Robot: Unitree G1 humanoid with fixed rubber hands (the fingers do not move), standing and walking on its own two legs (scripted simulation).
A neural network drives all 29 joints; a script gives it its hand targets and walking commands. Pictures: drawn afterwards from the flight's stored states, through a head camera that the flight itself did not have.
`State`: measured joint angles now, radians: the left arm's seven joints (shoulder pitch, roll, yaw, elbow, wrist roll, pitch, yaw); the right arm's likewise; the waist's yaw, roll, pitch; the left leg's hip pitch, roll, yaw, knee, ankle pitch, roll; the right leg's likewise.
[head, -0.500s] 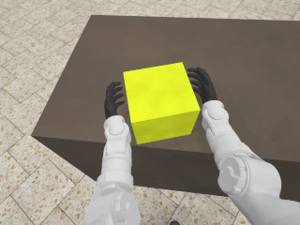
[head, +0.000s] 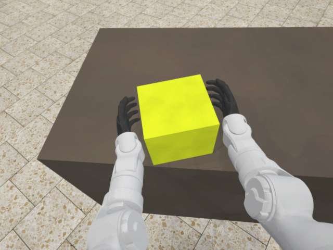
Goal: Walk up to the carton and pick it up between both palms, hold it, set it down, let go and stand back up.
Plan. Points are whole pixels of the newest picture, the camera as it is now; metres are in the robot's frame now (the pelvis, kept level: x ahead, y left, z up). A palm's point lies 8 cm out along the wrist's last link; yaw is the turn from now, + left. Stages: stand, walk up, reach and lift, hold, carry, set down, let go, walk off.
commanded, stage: reach and lift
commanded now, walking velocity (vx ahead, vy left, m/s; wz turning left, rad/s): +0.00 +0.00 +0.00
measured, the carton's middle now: (176, 121) +0.43 +0.04 +0.01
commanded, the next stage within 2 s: none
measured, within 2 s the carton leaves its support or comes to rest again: neither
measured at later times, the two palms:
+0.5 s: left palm (117, 117) +0.37 +0.17 +0.12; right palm (237, 104) +0.40 -0.09 +0.13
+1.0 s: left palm (111, 113) +0.36 +0.17 +0.14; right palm (238, 114) +0.37 -0.08 +0.14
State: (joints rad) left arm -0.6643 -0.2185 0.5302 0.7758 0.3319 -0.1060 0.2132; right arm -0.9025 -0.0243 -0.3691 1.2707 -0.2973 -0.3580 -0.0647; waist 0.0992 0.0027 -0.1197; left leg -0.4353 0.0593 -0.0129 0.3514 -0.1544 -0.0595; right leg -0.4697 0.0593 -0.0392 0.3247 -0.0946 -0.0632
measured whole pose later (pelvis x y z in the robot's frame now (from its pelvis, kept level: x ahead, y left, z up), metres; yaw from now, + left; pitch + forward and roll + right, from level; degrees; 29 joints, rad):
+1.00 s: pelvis -0.02 +0.03 +0.01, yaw +2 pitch -4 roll +0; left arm -0.63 -0.13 0.35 0.43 0.33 0.40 0.11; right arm -0.71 0.06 -0.13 0.77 0.01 0.07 -0.18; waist -0.06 -0.04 0.03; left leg -0.11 0.01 -0.03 0.34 -0.16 -0.01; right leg -0.12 0.01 -0.05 0.29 -0.10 -0.02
